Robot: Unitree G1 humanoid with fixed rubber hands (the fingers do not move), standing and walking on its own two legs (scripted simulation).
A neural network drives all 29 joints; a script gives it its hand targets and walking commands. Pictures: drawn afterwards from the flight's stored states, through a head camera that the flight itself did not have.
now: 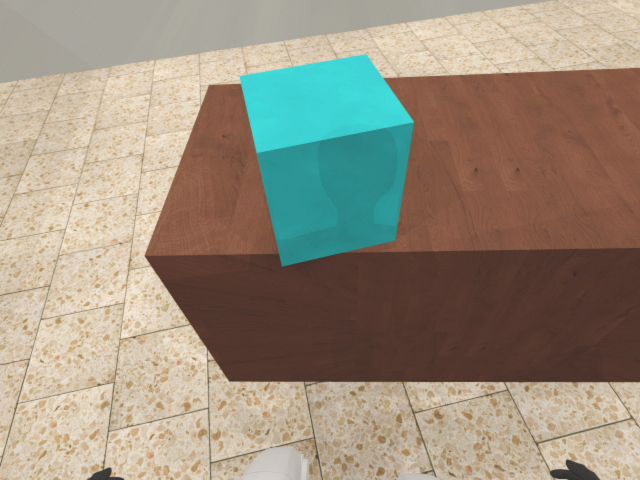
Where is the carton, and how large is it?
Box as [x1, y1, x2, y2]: [239, 54, 413, 266]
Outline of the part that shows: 366,54 239,76 282,266 394,240 413,121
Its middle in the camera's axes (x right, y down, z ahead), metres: +0.01 -0.12 +0.66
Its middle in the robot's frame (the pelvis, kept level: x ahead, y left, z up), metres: +0.58 +0.02 +0.04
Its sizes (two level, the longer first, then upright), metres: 0.210 0.200 0.250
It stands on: a pedestal, 0.68 m high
